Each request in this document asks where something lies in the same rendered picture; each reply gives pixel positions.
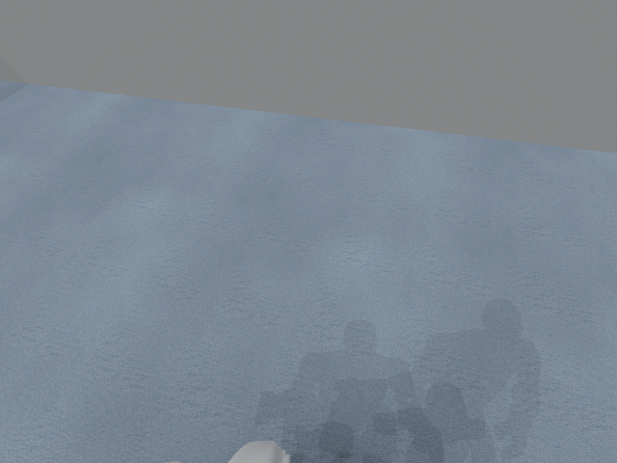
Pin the robot left thigh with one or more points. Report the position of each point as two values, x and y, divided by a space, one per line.
261 452

